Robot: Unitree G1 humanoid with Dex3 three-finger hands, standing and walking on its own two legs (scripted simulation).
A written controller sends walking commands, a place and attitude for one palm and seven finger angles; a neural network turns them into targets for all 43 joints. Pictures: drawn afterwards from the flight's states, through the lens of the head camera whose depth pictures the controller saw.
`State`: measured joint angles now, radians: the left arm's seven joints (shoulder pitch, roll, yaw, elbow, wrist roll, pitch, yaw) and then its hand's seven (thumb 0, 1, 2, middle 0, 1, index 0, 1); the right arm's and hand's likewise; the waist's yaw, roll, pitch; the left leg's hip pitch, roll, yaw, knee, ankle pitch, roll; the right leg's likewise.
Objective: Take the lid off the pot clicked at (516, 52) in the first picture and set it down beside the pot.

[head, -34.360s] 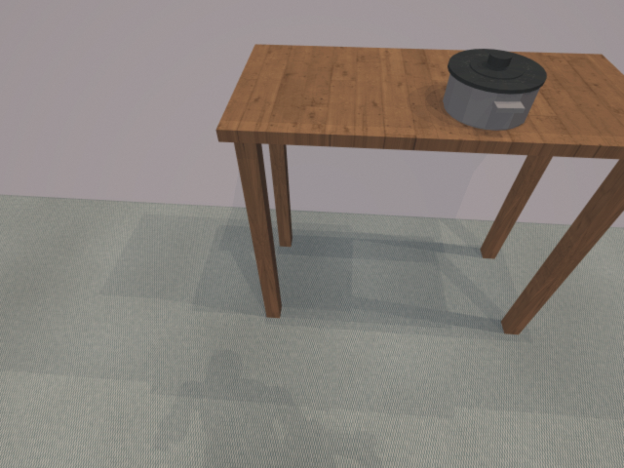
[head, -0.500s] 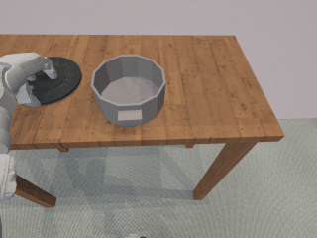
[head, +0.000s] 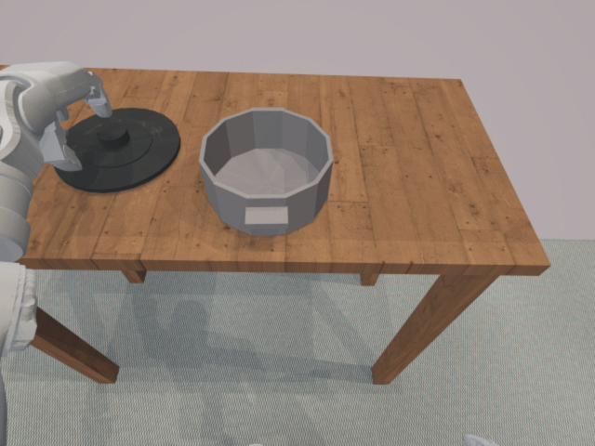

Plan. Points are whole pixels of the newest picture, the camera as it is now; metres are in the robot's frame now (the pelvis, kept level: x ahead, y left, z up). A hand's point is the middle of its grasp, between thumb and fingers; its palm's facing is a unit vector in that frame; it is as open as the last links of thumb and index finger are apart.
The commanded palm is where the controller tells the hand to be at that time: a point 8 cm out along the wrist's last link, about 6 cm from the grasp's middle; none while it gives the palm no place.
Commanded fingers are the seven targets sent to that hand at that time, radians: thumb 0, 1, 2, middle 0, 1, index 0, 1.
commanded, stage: raise the empty hand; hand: left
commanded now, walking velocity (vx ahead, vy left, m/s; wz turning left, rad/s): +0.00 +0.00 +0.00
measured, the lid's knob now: (113, 135) +0.55 +0.29 +0.09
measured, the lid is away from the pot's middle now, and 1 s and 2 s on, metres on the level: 0.26 0.26 0.26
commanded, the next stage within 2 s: draw the hand back to the body in 0.68 s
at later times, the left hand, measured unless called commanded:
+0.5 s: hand (45, 80) +0.47 +0.29 +0.23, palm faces -0.23 -0.04 -0.97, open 11.0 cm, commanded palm +0.46 +0.28 +0.30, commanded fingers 0.00 -0.14 0.92 -0.49 -0.59 -0.49 -0.59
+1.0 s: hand (49, 82) +0.45 +0.27 +0.24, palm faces -0.19 -0.04 -0.98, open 11.0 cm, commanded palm +0.41 +0.27 +0.31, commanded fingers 0.00 -0.14 0.92 -0.49 -0.59 -0.49 -0.59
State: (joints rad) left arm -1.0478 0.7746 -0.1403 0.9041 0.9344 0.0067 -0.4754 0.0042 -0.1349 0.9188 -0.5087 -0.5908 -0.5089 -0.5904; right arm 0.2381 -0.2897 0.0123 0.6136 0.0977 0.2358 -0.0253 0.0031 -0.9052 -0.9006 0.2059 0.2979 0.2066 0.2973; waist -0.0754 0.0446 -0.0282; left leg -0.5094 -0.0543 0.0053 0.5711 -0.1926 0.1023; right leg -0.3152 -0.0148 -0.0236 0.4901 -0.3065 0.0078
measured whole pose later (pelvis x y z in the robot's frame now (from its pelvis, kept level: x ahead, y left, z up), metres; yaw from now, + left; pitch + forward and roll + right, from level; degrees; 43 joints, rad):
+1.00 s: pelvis +0.01 -0.01 +0.00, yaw +0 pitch +6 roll -2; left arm -1.03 0.79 -0.09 0.72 0.93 0.11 -0.54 0.00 -0.14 0.92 -0.51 -0.59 -0.51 -0.59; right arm 0.24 -0.30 0.02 0.60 0.09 0.20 0.00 0.01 -0.91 -0.90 0.20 0.30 0.21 0.30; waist -0.07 0.07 -0.04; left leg -0.44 -0.06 0.01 0.51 -0.17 0.10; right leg -0.26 -0.02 -0.01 0.45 -0.30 0.02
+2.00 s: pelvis +0.03 -0.08 +0.01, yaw -3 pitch -3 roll +0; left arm -0.21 0.48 0.47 -0.03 -0.12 -0.08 0.06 0.01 0.43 0.91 -0.34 -0.43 -0.34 -0.43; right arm 0.15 -0.30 0.00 0.66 0.05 -0.01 -0.05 0.01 -0.91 -0.90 0.20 0.30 0.20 0.30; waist 0.03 0.06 0.03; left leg -0.16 0.02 0.02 0.41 -0.20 0.00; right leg 0.00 0.06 0.02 0.34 -0.29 -0.05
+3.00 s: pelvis -0.01 -0.03 +0.01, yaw -2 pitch -7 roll -2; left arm 0.31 0.38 0.42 -0.60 -0.13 -0.14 0.07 0.02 0.89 0.90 -0.21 -0.30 -0.21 -0.30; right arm 0.13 -0.21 0.04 0.67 0.01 -0.07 -0.05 0.01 -0.90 -0.90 0.21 0.30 0.21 0.30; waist 0.08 0.05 0.04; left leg -0.14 -0.02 0.02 0.40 -0.14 0.05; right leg 0.04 0.02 0.02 0.30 -0.23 0.01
